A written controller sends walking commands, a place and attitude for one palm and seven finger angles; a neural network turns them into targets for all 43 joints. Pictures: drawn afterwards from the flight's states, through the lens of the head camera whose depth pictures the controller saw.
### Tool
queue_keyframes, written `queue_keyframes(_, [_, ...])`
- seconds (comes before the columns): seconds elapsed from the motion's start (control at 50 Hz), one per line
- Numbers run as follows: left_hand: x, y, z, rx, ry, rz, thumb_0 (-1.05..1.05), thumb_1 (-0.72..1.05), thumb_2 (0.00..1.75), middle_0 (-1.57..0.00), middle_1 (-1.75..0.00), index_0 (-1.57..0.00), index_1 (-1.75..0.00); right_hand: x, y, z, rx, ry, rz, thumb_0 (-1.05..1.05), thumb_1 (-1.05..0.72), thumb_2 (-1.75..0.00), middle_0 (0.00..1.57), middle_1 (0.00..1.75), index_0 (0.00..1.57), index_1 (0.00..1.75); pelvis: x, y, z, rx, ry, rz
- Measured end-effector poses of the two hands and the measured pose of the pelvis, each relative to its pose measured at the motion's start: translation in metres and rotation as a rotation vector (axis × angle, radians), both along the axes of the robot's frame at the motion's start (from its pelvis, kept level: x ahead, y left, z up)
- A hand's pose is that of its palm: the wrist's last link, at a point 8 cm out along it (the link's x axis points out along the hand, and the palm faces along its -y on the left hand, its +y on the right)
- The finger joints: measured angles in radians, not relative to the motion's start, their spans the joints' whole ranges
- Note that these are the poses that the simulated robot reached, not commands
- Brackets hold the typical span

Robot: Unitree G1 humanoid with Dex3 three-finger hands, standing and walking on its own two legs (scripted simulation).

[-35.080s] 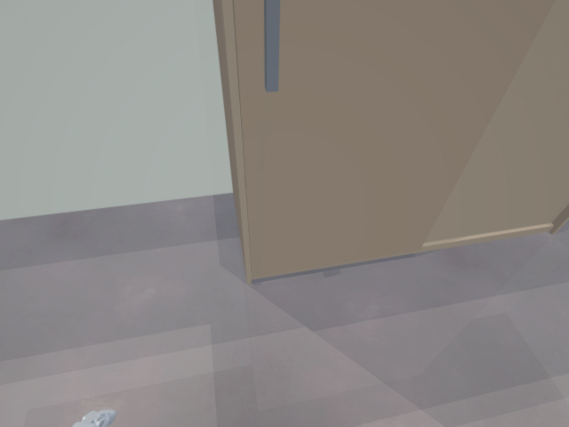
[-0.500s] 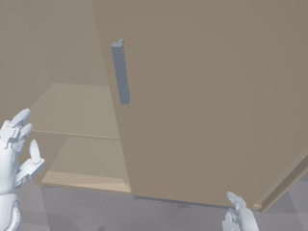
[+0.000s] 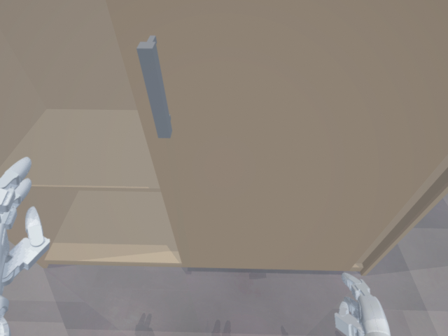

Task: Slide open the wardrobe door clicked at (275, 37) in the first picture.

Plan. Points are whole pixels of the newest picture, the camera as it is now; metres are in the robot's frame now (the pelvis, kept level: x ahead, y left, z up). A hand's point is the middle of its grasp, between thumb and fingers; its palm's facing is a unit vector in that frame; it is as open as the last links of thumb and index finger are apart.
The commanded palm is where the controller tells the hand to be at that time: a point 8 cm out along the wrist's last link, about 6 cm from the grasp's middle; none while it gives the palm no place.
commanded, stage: step back with the hand held close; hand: left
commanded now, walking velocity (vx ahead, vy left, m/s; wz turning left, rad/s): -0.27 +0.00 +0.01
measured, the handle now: (159, 89) +0.50 +0.17 +0.19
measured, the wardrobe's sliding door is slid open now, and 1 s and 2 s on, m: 0.64 0.64 0.64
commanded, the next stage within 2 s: stop stepping back and stand still in 0.68 s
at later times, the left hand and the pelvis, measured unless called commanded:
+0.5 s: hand out of the picture +0.09 +0.28 +0.16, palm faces +0.49 -0.75 -0.43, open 7.4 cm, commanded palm +0.03 +0.32 +0.17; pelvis -0.09 +0.01 -0.02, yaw +4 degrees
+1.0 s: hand out of the picture -0.05 +0.30 +0.18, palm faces +0.55 -0.72 -0.42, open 7.4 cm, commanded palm -0.09 +0.33 +0.17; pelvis -0.21 +0.02 -0.02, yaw +5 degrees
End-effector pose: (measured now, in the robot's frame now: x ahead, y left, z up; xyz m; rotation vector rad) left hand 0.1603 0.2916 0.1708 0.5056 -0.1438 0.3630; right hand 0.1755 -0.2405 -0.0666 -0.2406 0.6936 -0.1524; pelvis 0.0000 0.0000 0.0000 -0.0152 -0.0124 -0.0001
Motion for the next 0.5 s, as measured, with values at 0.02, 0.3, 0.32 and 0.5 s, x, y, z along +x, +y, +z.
queue_keyframes(0.02, [-0.003,0.000,-0.001,0.003,0.006,-0.010,0.01,0.89,0.90,-0.21,-0.31,-0.21,-0.30,-0.004,0.000,0.001,-0.003,0.003,-0.009,0.01,-0.91,-0.90,0.20,0.30,0.20,0.30,-0.003,0.001,0.000,0.001,0.001,-0.001])
queue_keyframes(0.3, [-0.065,0.028,0.002,0.051,-0.128,0.051,0.01,0.89,0.90,-0.21,-0.31,-0.21,-0.30,-0.063,0.021,-0.002,-0.021,-0.008,0.020,0.01,-0.91,-0.90,0.20,0.30,0.20,0.30,-0.054,0.012,-0.010,-0.018,-0.015,0.024])
queue_keyframes(0.32, [-0.069,0.029,0.001,0.047,-0.131,0.056,0.01,0.89,0.90,-0.21,-0.31,-0.21,-0.30,-0.068,0.022,-0.003,-0.020,-0.005,0.026,0.01,-0.91,-0.90,0.20,0.30,0.20,0.30,-0.058,0.012,-0.010,-0.021,-0.014,0.032])
queue_keyframes(0.5, [-0.111,0.026,0.002,0.087,-0.185,0.049,0.01,0.89,0.90,-0.21,-0.31,-0.21,-0.30,-0.099,0.027,-0.012,-0.040,0.013,0.077,0.01,-0.91,-0.90,0.20,0.30,0.20,0.30,-0.087,0.009,-0.017,-0.027,-0.024,0.073])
